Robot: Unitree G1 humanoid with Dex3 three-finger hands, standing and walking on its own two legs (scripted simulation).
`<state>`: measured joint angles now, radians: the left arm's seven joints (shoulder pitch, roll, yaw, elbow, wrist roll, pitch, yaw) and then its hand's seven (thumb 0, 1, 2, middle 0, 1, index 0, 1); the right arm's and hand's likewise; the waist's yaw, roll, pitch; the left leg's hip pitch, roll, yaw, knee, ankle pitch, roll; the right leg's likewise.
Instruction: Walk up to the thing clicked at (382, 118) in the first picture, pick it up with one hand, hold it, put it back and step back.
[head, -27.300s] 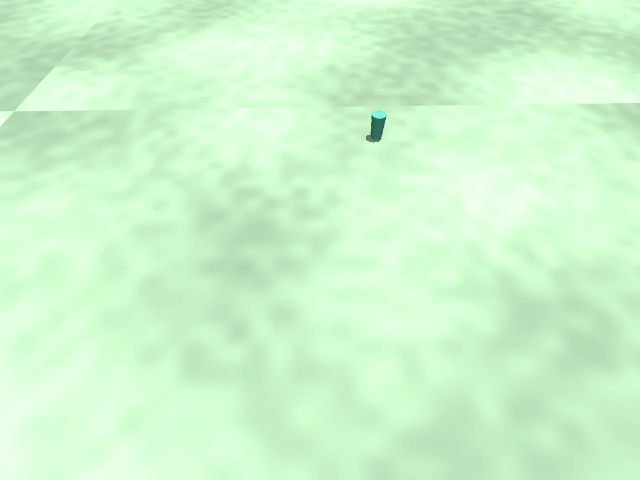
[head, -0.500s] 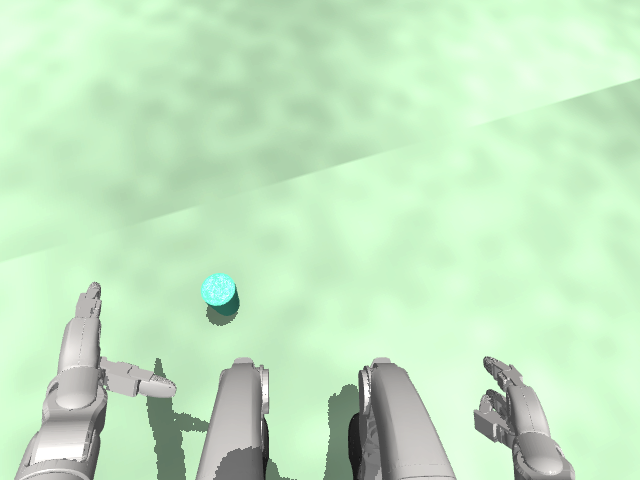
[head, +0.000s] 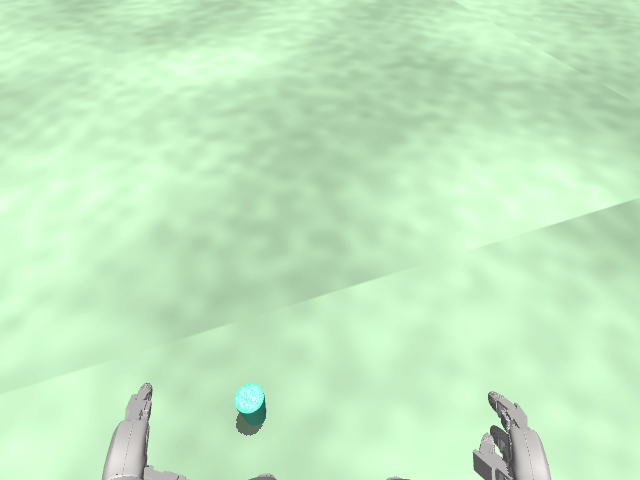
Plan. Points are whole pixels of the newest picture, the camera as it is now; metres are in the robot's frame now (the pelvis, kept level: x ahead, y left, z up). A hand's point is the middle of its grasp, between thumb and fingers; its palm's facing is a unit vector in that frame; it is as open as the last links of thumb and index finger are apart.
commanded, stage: home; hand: left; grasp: from the side
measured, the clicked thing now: (252, 406) +0.42 +0.19 -0.64
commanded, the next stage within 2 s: stand in 1.64 s
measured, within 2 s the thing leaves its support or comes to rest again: neither
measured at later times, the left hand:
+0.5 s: hand (185, 468) +0.16 +0.17 -0.04, palm faces +0.11 -0.95 -0.29, open 17.5 cm
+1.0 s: hand (188, 476) +0.15 +0.17 -0.04, palm faces +0.11 -0.95 -0.29, open 17.4 cm
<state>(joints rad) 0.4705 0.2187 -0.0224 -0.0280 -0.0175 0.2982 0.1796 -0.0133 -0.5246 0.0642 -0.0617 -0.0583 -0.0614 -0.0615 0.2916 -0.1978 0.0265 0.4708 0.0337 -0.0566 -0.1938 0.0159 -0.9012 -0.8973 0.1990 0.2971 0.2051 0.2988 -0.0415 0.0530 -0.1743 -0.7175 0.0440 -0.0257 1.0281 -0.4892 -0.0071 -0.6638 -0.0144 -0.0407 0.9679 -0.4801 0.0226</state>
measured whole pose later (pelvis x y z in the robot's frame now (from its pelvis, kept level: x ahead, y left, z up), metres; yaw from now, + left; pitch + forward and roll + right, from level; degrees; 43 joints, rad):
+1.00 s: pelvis -0.01 -0.02 +0.01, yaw +1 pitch +7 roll -2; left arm 0.47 0.21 -0.01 0.00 -0.01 0.25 0.13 -0.02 -0.53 0.06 -0.06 -0.06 -0.06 -0.06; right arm 0.28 -0.21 0.02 0.51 0.01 -0.14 -0.18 0.02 -0.90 -0.90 0.20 0.30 0.21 0.30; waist -0.03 0.04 -0.11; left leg -0.64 0.05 -0.04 0.95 -0.43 -0.03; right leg -0.59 -0.01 -0.05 0.92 -0.44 0.00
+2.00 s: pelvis -0.01 -0.01 +0.01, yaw +0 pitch +6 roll -2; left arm 0.47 0.21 -0.01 0.00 -0.01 0.24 0.13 -0.01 -0.08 0.49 -0.17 -0.24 -0.17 -0.24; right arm 0.29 -0.20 0.02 0.51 0.00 -0.14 -0.18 0.02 -0.90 -0.90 0.20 0.30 0.21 0.30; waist -0.02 0.03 -0.10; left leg -0.63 0.04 -0.03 0.95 -0.44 -0.02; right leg -0.59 -0.01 -0.04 0.92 -0.44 0.01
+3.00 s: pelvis -0.02 +0.00 +0.07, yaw +2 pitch -4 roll +0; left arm 0.16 0.32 0.00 1.12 0.03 -0.01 0.01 0.00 0.90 0.90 -0.21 -0.30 -0.21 -0.30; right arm 0.14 -0.31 -0.02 1.12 -0.02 0.00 0.00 0.01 -0.91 -0.90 0.20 0.30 0.20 0.30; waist 0.01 0.02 0.06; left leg -0.17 -0.01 -0.01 0.41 -0.17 0.01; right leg -0.13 -0.06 -0.04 0.40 -0.19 0.04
